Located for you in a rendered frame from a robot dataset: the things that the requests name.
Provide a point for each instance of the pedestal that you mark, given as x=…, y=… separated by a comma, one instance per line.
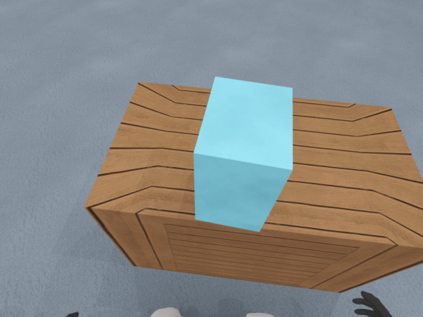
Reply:
x=350, y=213

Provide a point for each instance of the carton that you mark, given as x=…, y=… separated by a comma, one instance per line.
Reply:
x=244, y=153

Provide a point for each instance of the robot right hand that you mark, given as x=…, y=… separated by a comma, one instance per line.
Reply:
x=373, y=302

